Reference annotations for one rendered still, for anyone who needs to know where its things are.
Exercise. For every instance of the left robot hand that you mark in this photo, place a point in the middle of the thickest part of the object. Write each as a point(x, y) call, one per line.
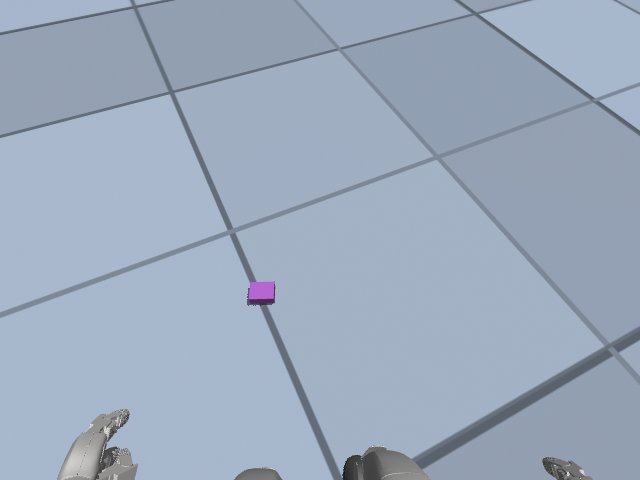
point(88, 458)

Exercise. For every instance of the small box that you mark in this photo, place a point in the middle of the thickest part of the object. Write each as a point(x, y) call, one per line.
point(262, 292)

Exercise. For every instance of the right robot hand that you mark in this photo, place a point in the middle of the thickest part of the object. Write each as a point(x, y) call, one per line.
point(563, 470)

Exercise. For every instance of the right robot foot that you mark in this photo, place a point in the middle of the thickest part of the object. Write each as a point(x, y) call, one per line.
point(349, 467)

